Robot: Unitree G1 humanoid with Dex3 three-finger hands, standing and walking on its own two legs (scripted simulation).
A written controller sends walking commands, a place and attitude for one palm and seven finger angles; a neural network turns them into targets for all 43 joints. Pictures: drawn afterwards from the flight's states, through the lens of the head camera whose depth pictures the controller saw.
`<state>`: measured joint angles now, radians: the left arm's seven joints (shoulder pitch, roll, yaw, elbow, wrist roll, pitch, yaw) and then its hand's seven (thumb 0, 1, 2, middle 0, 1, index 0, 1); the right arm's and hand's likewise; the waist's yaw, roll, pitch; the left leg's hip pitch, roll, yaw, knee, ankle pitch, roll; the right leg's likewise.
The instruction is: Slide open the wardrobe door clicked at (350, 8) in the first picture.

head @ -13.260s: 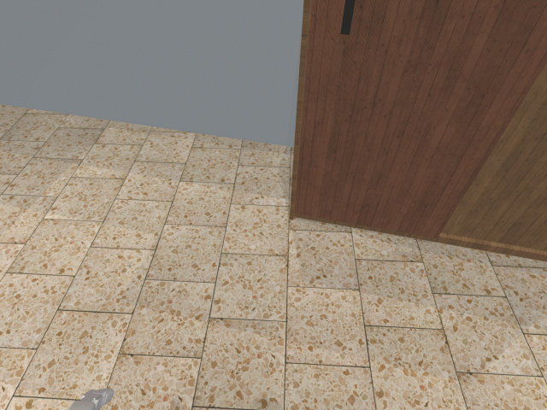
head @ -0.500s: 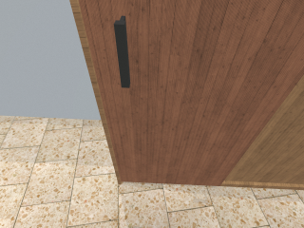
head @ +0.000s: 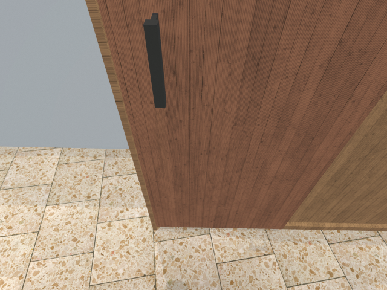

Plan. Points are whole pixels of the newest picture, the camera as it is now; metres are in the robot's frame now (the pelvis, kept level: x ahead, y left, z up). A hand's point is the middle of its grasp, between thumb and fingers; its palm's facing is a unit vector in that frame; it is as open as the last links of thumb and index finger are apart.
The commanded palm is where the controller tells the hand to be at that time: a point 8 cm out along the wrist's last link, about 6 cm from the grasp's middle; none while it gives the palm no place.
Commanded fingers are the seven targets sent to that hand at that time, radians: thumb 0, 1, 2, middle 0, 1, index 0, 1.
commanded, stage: look again from close up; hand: left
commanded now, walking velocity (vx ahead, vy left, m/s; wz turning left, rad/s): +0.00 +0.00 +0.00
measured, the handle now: (157, 63) +0.51 +0.11 +0.22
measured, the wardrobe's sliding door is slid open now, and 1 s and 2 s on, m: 0.00 0.00 0.00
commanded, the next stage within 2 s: raise the hand with hooked fingers in 1.06 s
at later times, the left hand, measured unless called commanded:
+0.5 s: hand out of the picture +0.03 +0.16 -0.17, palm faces +0.00 -0.98 -0.20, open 7.3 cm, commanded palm none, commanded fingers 0.00 0.90 0.90 -0.20 -0.30 -0.20 -0.30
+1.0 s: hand out of the picture +0.04 +0.16 -0.17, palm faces +0.00 -0.98 -0.19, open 7.3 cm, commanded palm none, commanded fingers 0.00 0.90 0.90 -0.20 -0.30 -0.20 -0.30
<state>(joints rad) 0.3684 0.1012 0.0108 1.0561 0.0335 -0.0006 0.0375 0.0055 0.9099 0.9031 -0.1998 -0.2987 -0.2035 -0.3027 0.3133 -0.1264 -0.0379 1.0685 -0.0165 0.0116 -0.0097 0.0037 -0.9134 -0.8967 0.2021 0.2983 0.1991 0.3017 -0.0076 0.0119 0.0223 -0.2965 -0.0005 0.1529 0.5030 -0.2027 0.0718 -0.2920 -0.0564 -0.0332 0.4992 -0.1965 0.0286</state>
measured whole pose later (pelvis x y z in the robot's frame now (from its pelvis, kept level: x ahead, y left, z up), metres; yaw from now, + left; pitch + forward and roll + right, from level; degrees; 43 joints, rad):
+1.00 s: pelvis +0.04 -0.01 +0.01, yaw -1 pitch -2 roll +0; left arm 0.28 0.14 0.00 1.09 0.02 -0.01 0.04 0.01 0.92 0.90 -0.20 -0.30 -0.20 -0.30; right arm 0.27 -0.14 -0.01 1.13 -0.01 0.00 -0.01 0.00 -0.92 -0.90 0.20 0.30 0.20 0.30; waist -0.01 0.00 0.05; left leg -0.18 0.00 0.16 0.42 -0.22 0.05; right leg -0.19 -0.05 -0.03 0.43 -0.22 0.03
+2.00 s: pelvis +0.05 -0.06 -0.02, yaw +3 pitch +4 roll +0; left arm 0.28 0.38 0.40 0.03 -0.41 -0.10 -0.45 0.01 0.12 0.57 -0.26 -0.80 -0.26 -0.81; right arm 0.27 -0.23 0.06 0.60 0.06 -0.25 -0.08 0.01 -0.90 -0.90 0.21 0.30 0.21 0.30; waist 0.00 0.05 -0.05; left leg -0.43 0.05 0.03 0.71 -0.35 -0.02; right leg -0.40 -0.01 -0.10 0.70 -0.38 -0.03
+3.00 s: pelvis +0.04 -0.03 +0.00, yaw +3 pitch -3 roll +0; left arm -0.17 0.53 0.48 0.04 -0.33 0.33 -0.50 -0.01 -0.50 0.30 -0.30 -1.20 -0.30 -1.20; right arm 0.20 -0.30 0.09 0.60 0.10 -0.20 -0.09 0.02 -0.91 -0.90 0.21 0.30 0.20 0.30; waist 0.05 0.07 -0.01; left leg -0.19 0.01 0.03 0.48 -0.23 0.02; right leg -0.15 -0.03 -0.10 0.47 -0.26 -0.01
